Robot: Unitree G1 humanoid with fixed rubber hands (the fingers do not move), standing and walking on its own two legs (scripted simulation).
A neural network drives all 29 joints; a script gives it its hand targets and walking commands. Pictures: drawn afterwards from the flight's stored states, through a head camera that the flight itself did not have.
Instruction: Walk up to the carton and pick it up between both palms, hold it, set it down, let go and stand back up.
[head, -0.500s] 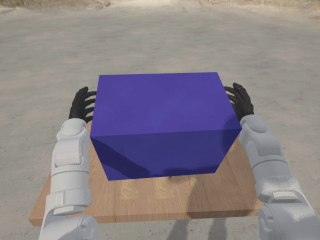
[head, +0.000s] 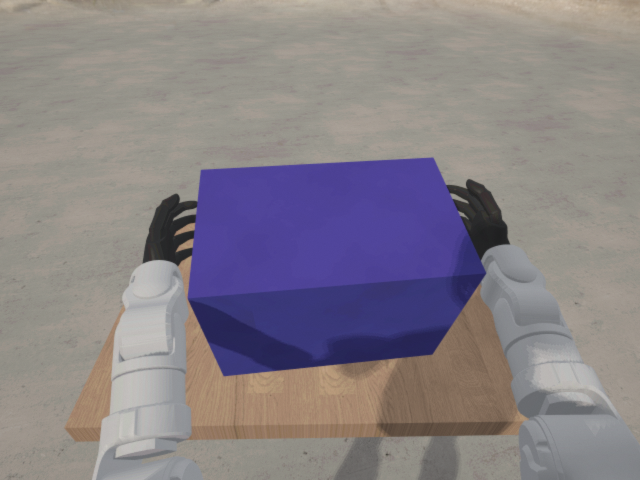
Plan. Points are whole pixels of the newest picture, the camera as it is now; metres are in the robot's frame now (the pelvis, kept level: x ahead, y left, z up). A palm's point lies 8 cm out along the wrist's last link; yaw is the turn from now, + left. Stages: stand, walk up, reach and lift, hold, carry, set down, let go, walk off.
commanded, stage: set down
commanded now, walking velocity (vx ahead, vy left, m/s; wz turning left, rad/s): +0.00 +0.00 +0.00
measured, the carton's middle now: (325, 269) +0.39 +0.01 +0.11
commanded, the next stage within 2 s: none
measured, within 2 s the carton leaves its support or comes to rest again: neither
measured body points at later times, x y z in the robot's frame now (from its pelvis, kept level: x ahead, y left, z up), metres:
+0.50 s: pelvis +0.01 +0.00 +0.00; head +0.00 +0.01 +0.45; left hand +0.37 +0.21 +0.11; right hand +0.43 -0.19 +0.13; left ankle -0.02 +0.14 -0.75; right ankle +0.04 -0.14 -0.75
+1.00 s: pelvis +0.01 +0.00 +0.00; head +0.03 +0.00 +0.45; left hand +0.37 +0.21 +0.08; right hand +0.45 -0.18 +0.10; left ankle -0.02 +0.14 -0.75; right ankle +0.04 -0.14 -0.75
